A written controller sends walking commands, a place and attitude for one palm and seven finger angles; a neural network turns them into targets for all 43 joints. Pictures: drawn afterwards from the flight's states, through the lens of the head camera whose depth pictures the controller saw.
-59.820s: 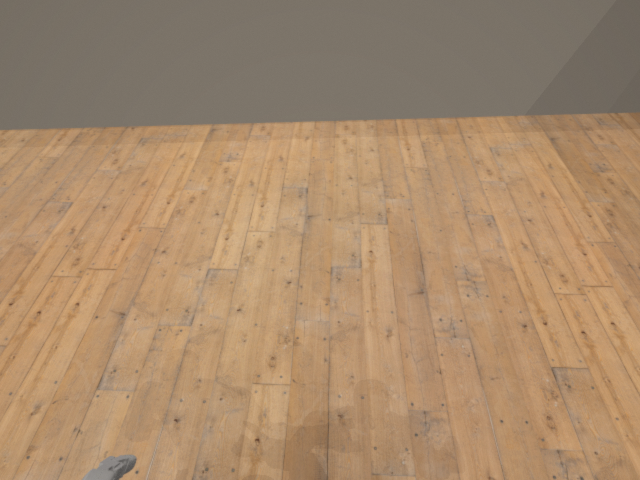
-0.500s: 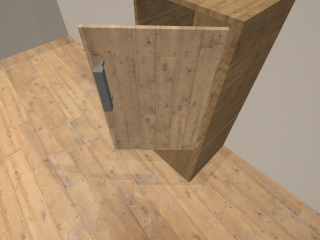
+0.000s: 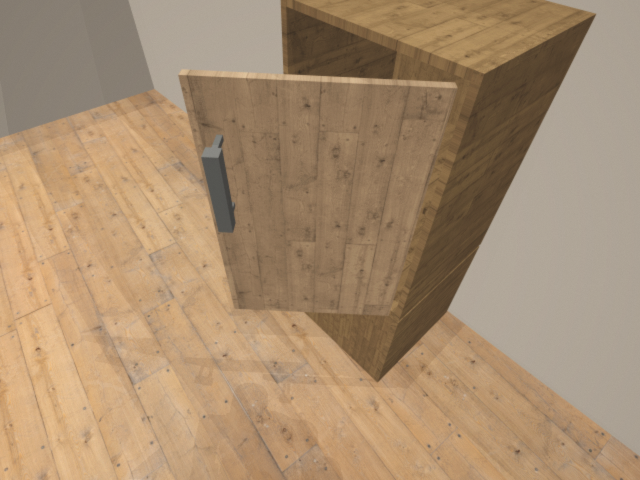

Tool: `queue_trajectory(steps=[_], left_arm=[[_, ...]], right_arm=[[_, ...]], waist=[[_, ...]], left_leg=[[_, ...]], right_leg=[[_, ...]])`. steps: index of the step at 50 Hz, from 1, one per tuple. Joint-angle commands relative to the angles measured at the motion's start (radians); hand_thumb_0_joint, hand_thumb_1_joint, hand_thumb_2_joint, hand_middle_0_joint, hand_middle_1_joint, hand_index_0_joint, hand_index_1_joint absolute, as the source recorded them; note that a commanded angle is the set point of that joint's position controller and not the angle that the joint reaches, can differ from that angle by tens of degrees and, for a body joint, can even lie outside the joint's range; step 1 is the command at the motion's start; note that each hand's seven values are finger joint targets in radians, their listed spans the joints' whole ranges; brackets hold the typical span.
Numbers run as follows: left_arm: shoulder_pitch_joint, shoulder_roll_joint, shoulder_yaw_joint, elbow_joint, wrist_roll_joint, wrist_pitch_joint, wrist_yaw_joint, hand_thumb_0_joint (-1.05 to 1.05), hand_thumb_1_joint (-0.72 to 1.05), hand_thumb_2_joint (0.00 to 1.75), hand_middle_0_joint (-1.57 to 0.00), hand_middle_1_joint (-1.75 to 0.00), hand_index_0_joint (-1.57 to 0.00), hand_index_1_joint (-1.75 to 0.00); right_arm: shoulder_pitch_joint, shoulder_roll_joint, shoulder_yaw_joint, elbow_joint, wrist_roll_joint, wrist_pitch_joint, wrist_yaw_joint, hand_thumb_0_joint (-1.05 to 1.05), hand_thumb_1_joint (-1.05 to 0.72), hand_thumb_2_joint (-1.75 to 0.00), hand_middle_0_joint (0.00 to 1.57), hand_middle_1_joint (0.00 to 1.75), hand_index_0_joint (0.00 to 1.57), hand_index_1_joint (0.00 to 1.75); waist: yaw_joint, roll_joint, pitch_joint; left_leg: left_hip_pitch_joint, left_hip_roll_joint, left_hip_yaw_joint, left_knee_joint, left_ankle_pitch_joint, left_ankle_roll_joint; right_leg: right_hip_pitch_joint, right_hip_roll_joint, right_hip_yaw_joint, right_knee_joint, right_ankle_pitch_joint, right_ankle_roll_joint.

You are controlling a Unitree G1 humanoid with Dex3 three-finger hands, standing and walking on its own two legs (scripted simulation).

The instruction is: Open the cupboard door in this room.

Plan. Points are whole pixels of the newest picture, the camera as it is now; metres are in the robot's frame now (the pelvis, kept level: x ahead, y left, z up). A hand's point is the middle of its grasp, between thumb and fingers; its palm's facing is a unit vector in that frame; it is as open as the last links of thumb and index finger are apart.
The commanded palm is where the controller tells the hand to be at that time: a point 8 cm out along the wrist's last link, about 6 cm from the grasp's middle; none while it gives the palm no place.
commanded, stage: look again from close up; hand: left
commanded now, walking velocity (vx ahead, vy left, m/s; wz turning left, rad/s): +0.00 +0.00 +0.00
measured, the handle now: (222, 184) +0.54 +0.20 +0.06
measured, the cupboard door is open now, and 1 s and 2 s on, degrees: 45 45 45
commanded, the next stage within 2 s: raise the hand with hooked fingers in 0.52 s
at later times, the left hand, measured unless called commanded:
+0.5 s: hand out of the picture +0.04 +0.20 -0.17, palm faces +0.00 -0.97 -0.24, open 7.3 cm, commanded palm none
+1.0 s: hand (187, 411) +0.21 +0.18 -0.03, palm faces +0.02 -1.00 +0.01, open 8.3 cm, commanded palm +0.16 +0.26 -0.04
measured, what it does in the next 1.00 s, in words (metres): lowers itself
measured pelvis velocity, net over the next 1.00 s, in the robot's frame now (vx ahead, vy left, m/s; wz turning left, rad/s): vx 0.03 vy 0.00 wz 0.02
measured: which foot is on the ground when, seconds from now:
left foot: down 0.00-1.00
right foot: down 0.00-1.00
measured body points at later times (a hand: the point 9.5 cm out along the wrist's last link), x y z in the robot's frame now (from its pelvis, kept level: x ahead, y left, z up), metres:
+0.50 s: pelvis +0.02 +0.02 +0.00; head +0.03 -0.01 +0.45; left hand +0.04 +0.25 -0.15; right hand +0.01 -0.18 -0.18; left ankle +0.02 +0.10 -0.74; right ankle +0.05 -0.09 -0.74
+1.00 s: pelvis +0.03 +0.00 -0.05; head +0.06 +0.02 +0.40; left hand +0.20 +0.24 -0.03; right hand +0.27 -0.25 -0.07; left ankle +0.02 +0.10 -0.74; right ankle +0.05 -0.09 -0.74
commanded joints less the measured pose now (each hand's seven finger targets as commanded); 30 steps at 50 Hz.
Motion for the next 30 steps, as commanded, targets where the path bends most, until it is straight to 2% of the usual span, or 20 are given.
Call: queue_trajectory(steps=[1, 2, 3, 4, 6, 8, 9, 15, 18, 20, 22, 23, 26, 30], left_arm=[[0.044, 0.181, 0.02, -0.054, 0.005, -0.031, 0.039, 0.0, 0.9, 0.9, -0.2, -0.3, -0.2, -0.3], [0.014, 0.18, 0.029, -0.069, 0.007, -0.03, 0.031, 0.0, 0.9, 0.9, -0.2, -0.3, -0.2, -0.3], [0.007, 0.165, 0.027, -0.068, 0.005, -0.033, 0.029, 0.0, 0.9, 0.9, -0.2, -0.3, -0.2, -0.3], [-0.002, 0.151, 0.022, -0.068, 0.005, -0.035, 0.025, 0.0, 0.9, 0.9, -0.2, -0.3, -0.2, -0.3], [0.016, 0.111, 0.019, -0.061, 0.006, -0.029, 0.02, 0.0, 0.9, 0.9, -0.2, -0.3, -0.2, -0.3], [0.03, 0.084, 0.014, -0.052, 0.005, -0.026, 0.017, 0.0, 0.9, 0.9, -0.2, -0.3, -0.2, -0.3], [0.034, 0.081, 0.013, -0.049, 0.008, -0.026, 0.016, 0.0, 0.9, 0.9, -0.2, -0.3, -0.2, -0.3], [0.034, 0.085, 0.012, -0.05, 0.004, -0.028, 0.015, 0.0, 0.9, 0.9, -0.2, -0.3, -0.2, -0.3], [0.026, 0.094, 0.011, -0.047, -0.001, -0.033, 0.016, 0.0, 0.9, 0.9, -0.2, -0.3, -0.2, -0.3], [0.014, 0.101, 0.011, -0.05, -0.002, -0.036, 0.017, 0.0, 0.9, 0.9, -0.2, -0.3, -0.2, -0.3], [0.003, 0.11, 0.011, -0.05, -0.003, -0.036, 0.018, 0.0, 0.9, 0.9, -0.2, -0.3, -0.2, -0.3], [0.0, 0.113, 0.012, -0.048, -0.003, -0.036, 0.018, 0.0, 0.9, 0.9, -0.2, -0.3, -0.2, -0.3], [-0.007, 0.12, 0.013, -0.048, -0.002, -0.033, 0.018, 0.0, 0.9, 0.9, -0.2, -0.3, -0.2, -0.3], [-0.011, 0.13, 0.012, -0.037, -0.002, -0.033, 0.018, 0.0, 0.9, 0.9, -0.2, -0.3, -0.2, -0.3]], right_arm=[[0.006, -0.087, -0.02, -0.116, 0.002, -0.009, 0.007, 0.0, -0.9, -0.9, 0.2, 0.3, 0.2, 0.3], [0.05, -0.081, -0.025, -0.104, -0.002, -0.015, 0.006, 0.0, -0.9, -0.9, 0.2, 0.3, 0.2, 0.3], [0.096, -0.08, -0.022, -0.095, -0.002, -0.02, 0.006, 0.0, -0.9, -0.9, 0.2, 0.3, 0.2, 0.3], [0.112, -0.072, -0.019, -0.097, -0.005, -0.022, 0.006, 0.0, -0.9, -0.9, 0.2, 0.3, 0.2, 0.3], [0.098, -0.092, -0.022, -0.11, -0.007, -0.025, 0.003, 0.0, -0.9, -0.9, 0.2, 0.3, 0.2, 0.3], [0.085, -0.11, -0.022, -0.12, -0.004, -0.028, 0.0, 0.0, -0.9, -0.9, 0.2, 0.3, 0.2, 0.3], [0.082, -0.107, -0.022, -0.12, -0.005, -0.033, 0.0, 0.0, -0.9, -0.9, 0.2, 0.3, 0.2, 0.3], [0.069, -0.124, -0.015, -0.104, -0.003, -0.043, -0.001, 0.0, -0.9, -0.9, 0.2, 0.3, 0.2, 0.3], [0.07, -0.124, -0.01, -0.093, 0.0, -0.048, -0.001, 0.0, -0.9, -0.9, 0.2, 0.3, 0.2, 0.3], [0.068, -0.121, -0.009, -0.081, 0.0, -0.052, -0.002, 0.0, -0.9, -0.9, 0.2, 0.3, 0.2, 0.3], [0.063, -0.126, -0.008, -0.07, 0.001, -0.051, -0.002, 0.0, -0.9, -0.9, 0.2, 0.3, 0.2, 0.3], [0.062, -0.13, -0.007, -0.066, 0.001, -0.052, -0.002, 0.0, -0.9, -0.9, 0.2, 0.3, 0.2, 0.3], [0.04, -0.133, -0.006, -0.058, 0.002, -0.052, -0.004, 0.0, -0.9, -0.9, 0.2, 0.3, 0.2, 0.3], [0.023, -0.139, -0.006, -0.047, 0.003, -0.051, -0.006, 0.0, -0.9, -0.9, 0.2, 0.3, 0.2, 0.3]], waist=[[-0.027, 0.127, 0.003], [-0.043, 0.132, 0.008], [-0.055, 0.122, -0.025], [-0.048, 0.112, -0.007], [-0.033, 0.074, 0.05], [-0.018, 0.006, 0.099], [-0.011, 0.01, 0.109], [0.001, 0.022, 0.127], [-0.005, -0.026, 0.084], [-0.009, -0.027, 0.051], [-0.012, -0.041, 0.05], [-0.013, -0.034, 0.036], [-0.008, 0.005, 0.05], [-0.008, 0.017, 0.04]], left_leg=[[-0.055, 0.036, -0.076, 0.106, -0.177, -0.028], [-0.021, 0.041, -0.078, 0.085, -0.159, -0.014], [-0.007, 0.055, -0.086, 0.062, -0.133, -0.008], [-0.024, 0.065, -0.103, 0.033, -0.146, -0.001], [-0.121, 0.09, -0.153, -0.051, -0.223, 0.016], [-0.182, 0.105, -0.184, -0.109, -0.275, 0.028], [-0.191, 0.11, -0.189, -0.133, -0.267, 0.032], [-0.179, 0.109, -0.182, -0.168, -0.234, 0.032], [-0.103, 0.097, -0.151, -0.132, -0.126, 0.031], [-0.056, 0.092, -0.135, -0.11, -0.044, 0.03], [-0.031, 0.092, -0.124, -0.102, -0.013, 0.025], [-0.018, 0.095, -0.123, -0.104, 0.004, 0.025], [-0.019, 0.101, -0.121, -0.112, 0.021, 0.024], [0.005, 0.101, -0.117, -0.107, 0.057, 0.022]], right_leg=[[-0.073, -0.194, 0.263, -0.135, -0.327, -0.028], [-0.143, -0.197, 0.251, -0.123, -0.395, -0.048], [-0.14, -0.172, 0.215, -0.091, -0.348, -0.049], [-0.136, -0.148, 0.178, -0.071, -0.32, -0.041], [-0.11, -0.101, 0.158, -0.024, -0.3, -0.022], [-0.078, -0.081, 0.141, 0.0, -0.263, -0.012], [-0.063, -0.079, 0.128, 0.013, -0.221, -0.011], [-0.021, -0.084, 0.132, 0.022, -0.119, -0.005], [-0.012, -0.101, 0.152, -0.003, -0.077, -0.005], [0.001, -0.108, 0.159, -0.005, -0.033, -0.005], [-0.001, -0.112, 0.161, -0.01, -0.016, -0.004], [0.009, -0.112, 0.159, -0.007, -0.003, -0.003], [0.019, -0.113, 0.152, -0.007, 0.011, -0.001], [0.039, -0.116, 0.152, -0.011, 0.053, -0.002]])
